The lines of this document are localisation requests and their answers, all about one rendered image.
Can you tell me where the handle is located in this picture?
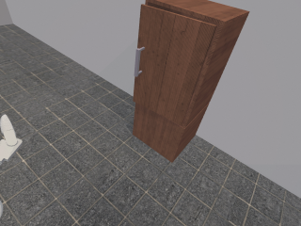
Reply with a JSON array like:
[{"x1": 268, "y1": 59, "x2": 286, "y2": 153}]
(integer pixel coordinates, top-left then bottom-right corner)
[{"x1": 134, "y1": 46, "x2": 145, "y2": 77}]

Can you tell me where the cupboard door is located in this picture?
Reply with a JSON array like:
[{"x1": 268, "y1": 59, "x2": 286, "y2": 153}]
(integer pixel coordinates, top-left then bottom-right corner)
[{"x1": 133, "y1": 4, "x2": 217, "y2": 125}]

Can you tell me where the robot left hand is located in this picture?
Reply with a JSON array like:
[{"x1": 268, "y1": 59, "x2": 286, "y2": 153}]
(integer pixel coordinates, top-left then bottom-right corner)
[{"x1": 0, "y1": 114, "x2": 23, "y2": 166}]

